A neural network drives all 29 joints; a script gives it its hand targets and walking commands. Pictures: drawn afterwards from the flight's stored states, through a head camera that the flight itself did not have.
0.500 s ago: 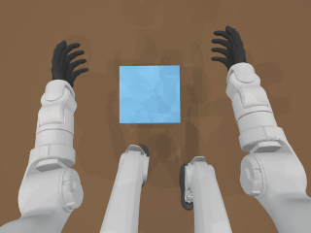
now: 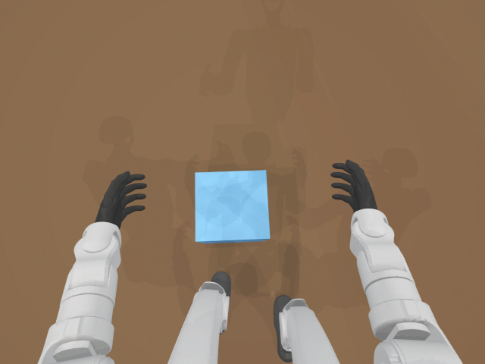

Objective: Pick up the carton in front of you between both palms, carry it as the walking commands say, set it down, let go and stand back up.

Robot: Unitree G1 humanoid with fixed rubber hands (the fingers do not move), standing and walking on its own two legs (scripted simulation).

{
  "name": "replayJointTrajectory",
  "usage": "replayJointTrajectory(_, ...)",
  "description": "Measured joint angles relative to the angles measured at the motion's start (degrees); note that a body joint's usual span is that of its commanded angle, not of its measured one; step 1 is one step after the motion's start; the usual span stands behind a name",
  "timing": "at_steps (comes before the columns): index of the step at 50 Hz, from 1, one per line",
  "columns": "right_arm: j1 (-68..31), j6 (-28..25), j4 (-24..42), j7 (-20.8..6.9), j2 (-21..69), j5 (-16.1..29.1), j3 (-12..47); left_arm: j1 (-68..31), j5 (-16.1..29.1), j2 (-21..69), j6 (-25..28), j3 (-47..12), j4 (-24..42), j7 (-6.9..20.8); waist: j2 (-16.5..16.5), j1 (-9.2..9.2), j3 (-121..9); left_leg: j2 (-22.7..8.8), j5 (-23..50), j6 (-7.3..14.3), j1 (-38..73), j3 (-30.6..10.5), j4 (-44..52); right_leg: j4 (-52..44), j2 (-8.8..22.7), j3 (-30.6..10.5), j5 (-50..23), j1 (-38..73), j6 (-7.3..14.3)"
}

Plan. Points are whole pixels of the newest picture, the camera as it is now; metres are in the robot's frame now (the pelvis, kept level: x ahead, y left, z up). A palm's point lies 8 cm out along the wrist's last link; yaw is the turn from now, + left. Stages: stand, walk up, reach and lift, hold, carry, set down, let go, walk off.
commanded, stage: let go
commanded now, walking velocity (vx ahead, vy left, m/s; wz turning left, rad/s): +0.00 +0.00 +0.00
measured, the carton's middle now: (232, 210) +0.41 +0.08 -0.57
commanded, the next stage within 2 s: stand in 0.96 s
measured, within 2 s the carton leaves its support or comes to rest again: neither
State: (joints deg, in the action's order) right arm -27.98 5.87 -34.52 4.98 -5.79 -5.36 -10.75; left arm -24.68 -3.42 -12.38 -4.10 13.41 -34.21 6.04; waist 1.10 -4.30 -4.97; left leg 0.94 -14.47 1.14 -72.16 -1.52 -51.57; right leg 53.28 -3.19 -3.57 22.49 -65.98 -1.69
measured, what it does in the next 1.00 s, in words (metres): rises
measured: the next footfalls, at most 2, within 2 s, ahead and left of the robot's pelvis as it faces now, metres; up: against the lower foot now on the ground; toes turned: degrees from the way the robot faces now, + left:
none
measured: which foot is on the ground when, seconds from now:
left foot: down 0.00-1.00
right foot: down 0.00-1.00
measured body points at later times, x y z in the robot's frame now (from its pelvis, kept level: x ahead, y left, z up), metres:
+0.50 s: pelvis +0.06 -0.02 +0.08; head +0.11 -0.02 +0.52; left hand +0.21 +0.22 +0.00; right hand +0.26 -0.24 -0.01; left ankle +0.07 +0.10 -0.66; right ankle +0.00 -0.14 -0.66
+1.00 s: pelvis +0.06 -0.02 +0.07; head +0.06 -0.02 +0.52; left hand +0.22 +0.23 +0.00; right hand +0.24 -0.25 -0.01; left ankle +0.07 +0.10 -0.66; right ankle +0.00 -0.14 -0.66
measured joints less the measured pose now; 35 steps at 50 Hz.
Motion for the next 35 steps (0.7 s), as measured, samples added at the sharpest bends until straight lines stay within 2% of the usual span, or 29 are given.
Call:
replayJointTrajectory(10,16.28,-4.25,1.94,-3.38,-2.16,1.93,3.06,17.87,3.45,-0.07,2.87,-6.51,5.02,-0.68,-1.0,0.52,1.72,1.01,0.17,0.44,20.14,0.55,9.4,-10.12,1.54,-0.75,-0.68,20.33,0.08)
replayJointTrajectory(21,33.18,-6.57,5.05,-6.04,-4.36,3.11,5.86,35.39,4.65,0.86,4.14,-10.89,9.76,-2.34,-1.59,1.86,5.1,1.14,2.63,-0.49,45.0,-0.11,22.67,-23.51,2.26,-0.48,-3.49,45.09,1.35)
replayJointTrajectory(28,39.6,-4.06,7.81,-7.56,-5.64,4.28,7.63,38.87,4.24,-0.17,1.45,-11.33,10.3,-2.11,-0.07,3.61,7.34,0.82,3.69,-1.52,56.9,-0.79,27.82,-27.51,2.1,0.07,-3.97,56.52,2.59)
replayJointTrajectory(35,40.95,-0.77,9.46,-8.44,-6.41,5.43,8.74,37.59,2.84,-0.11,-2.13,-10.68,10.37,-1.78,1.22,4.38,9.59,0.35,3.15,-2.17,62.39,-1.04,28.17,-27.69,1.61,0.26,-3.39,61.94,3.38)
